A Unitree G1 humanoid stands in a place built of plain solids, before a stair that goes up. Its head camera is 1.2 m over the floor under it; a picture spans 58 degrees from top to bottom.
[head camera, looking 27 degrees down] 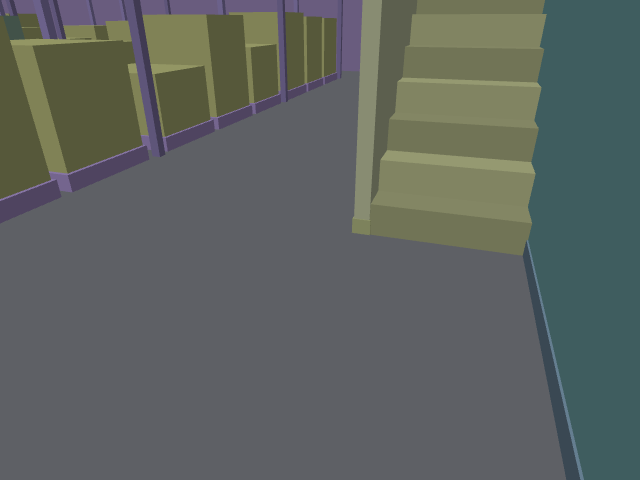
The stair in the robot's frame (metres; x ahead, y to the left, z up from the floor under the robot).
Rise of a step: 0.21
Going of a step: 0.24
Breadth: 0.90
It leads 18 degrees to the right of straight ahead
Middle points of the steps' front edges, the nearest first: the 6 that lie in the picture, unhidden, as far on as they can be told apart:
2.29 -0.73 0.21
2.52 -0.81 0.41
2.75 -0.88 0.62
2.98 -0.96 0.82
3.21 -1.03 1.03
3.44 -1.11 1.23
